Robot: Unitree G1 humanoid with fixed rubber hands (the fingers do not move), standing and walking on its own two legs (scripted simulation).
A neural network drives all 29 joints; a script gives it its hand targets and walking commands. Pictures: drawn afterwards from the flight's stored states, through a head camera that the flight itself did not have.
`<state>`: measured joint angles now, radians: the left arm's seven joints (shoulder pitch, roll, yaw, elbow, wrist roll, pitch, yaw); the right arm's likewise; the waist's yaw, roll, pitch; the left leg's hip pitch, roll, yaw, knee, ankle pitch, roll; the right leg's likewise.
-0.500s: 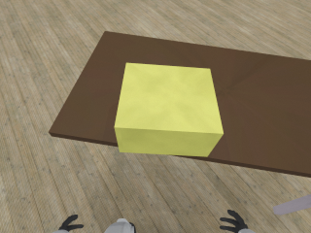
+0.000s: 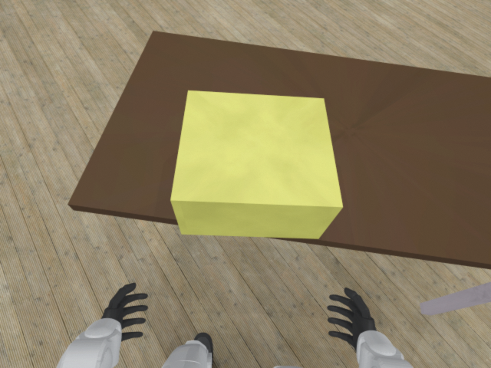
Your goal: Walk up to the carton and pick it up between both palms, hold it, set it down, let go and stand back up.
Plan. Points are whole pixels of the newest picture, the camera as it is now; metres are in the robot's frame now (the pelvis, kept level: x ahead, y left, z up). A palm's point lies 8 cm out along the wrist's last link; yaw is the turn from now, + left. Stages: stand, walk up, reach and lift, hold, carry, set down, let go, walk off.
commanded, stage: reach and lift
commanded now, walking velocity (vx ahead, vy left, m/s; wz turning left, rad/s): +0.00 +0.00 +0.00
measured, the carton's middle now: (253, 165) +0.46 +0.01 -0.02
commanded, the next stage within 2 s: none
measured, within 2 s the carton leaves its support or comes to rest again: neither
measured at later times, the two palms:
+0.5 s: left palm (105, 325) +0.17 +0.23 -0.07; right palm (380, 336) +0.17 -0.20 -0.06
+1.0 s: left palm (85, 316) +0.18 +0.25 -0.03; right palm (394, 319) +0.19 -0.21 -0.02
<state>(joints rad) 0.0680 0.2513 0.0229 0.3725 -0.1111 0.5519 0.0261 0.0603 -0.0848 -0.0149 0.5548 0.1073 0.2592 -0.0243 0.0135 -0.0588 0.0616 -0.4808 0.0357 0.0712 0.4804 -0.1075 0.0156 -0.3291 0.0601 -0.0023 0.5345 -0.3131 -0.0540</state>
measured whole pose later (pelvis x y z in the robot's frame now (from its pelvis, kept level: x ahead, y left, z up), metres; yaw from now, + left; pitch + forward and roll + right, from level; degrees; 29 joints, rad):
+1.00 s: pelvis +0.02 +0.01 +0.01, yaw -2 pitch +0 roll +0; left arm 0.32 0.25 -0.01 0.29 -0.14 0.01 0.05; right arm 0.27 -0.19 -0.03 0.45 0.15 -0.11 0.10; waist 0.05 -0.04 -0.06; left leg -0.27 0.02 0.10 0.37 -0.11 0.03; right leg -0.11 0.04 0.03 0.37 -0.27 -0.03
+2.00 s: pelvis +0.05 -0.03 +0.01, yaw +1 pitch +0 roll +2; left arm -0.06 0.38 0.11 0.59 -0.29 -0.14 -0.10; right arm -0.12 -0.26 0.19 0.62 0.39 -0.20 -0.07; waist 0.02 -0.08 -0.09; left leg -0.21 0.02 0.03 0.34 -0.13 -0.04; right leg -0.04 0.06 -0.02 0.35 -0.31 -0.08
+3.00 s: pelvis +0.01 +0.02 +0.01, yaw -1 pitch +19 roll -3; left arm -0.84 0.45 -0.07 0.99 -0.40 -0.03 0.01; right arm -0.97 -0.47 0.16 1.19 0.48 0.01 0.06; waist 0.08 0.00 -0.22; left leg -0.66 0.04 0.04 0.36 -0.03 0.02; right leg -0.47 0.07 -0.01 0.32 -0.18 -0.03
